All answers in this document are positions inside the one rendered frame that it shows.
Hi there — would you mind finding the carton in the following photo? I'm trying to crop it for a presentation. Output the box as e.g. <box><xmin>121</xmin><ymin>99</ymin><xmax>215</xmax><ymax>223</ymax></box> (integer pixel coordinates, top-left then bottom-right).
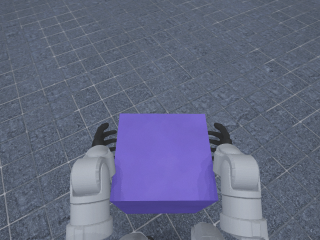
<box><xmin>110</xmin><ymin>113</ymin><xmax>219</xmax><ymax>214</ymax></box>

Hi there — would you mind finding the left robot forearm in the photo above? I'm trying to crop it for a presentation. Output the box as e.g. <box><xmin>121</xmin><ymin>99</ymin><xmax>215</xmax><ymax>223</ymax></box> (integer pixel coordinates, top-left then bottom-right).
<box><xmin>66</xmin><ymin>145</ymin><xmax>116</xmax><ymax>240</ymax></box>

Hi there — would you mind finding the left robot hand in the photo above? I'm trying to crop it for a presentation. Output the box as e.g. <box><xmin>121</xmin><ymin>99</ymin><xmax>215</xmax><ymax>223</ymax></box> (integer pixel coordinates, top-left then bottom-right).
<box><xmin>91</xmin><ymin>122</ymin><xmax>117</xmax><ymax>159</ymax></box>

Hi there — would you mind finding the right robot thigh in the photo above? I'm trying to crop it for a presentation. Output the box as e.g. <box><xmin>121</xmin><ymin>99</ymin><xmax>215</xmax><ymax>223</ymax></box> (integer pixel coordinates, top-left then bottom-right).
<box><xmin>191</xmin><ymin>222</ymin><xmax>225</xmax><ymax>240</ymax></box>

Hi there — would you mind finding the right robot hand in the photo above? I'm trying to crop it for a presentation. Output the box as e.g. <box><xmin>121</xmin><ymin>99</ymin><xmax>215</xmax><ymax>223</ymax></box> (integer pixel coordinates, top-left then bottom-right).
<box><xmin>208</xmin><ymin>122</ymin><xmax>232</xmax><ymax>161</ymax></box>

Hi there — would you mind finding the right robot forearm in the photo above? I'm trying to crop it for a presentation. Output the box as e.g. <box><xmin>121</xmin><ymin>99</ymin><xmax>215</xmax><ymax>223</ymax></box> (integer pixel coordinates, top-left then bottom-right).
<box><xmin>213</xmin><ymin>143</ymin><xmax>269</xmax><ymax>240</ymax></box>

